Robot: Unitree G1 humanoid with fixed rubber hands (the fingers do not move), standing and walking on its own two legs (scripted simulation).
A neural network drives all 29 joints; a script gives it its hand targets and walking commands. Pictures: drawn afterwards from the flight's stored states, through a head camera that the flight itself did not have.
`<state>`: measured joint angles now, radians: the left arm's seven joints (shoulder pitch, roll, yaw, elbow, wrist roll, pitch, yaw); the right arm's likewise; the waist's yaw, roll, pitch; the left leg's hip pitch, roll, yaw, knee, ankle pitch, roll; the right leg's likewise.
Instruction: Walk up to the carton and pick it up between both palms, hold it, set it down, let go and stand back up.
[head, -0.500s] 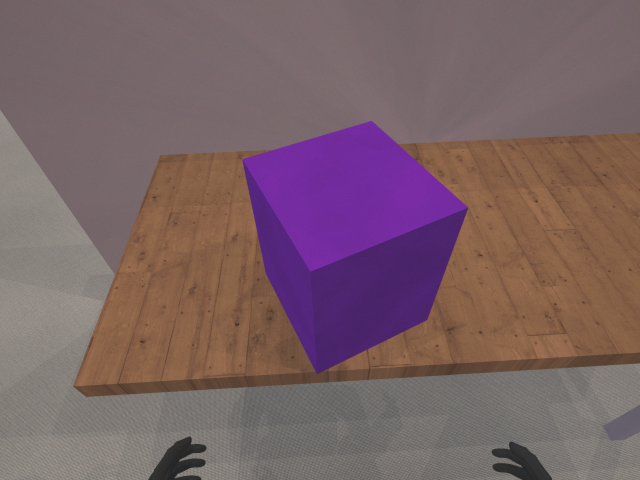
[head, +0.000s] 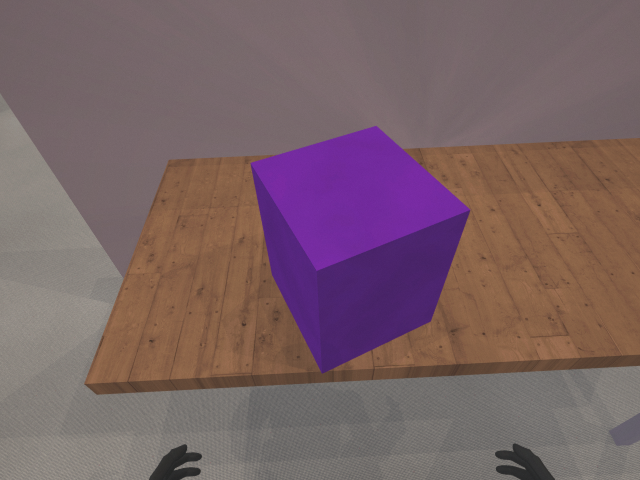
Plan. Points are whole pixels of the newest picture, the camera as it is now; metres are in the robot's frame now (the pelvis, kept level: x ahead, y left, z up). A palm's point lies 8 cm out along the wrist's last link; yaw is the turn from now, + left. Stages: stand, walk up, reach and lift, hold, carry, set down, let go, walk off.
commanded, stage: stand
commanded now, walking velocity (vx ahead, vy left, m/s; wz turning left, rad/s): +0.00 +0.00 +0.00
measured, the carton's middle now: (349, 249) +0.45 +0.00 +0.04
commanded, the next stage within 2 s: none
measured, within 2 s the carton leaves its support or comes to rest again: neither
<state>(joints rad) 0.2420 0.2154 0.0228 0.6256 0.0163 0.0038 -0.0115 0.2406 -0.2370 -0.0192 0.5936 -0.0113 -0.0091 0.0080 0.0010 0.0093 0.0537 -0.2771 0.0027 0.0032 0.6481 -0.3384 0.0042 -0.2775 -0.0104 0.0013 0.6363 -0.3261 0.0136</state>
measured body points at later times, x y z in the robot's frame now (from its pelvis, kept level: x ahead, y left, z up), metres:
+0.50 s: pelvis -0.01 +0.00 +0.00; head -0.01 +0.00 +0.45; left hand +0.11 +0.24 -0.10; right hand +0.12 -0.25 -0.10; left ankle +0.01 +0.12 -0.72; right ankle +0.01 -0.13 -0.72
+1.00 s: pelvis -0.02 -0.01 +0.00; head -0.01 -0.01 +0.45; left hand +0.09 +0.24 -0.11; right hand +0.10 -0.26 -0.11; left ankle +0.01 +0.12 -0.72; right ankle +0.01 -0.13 -0.72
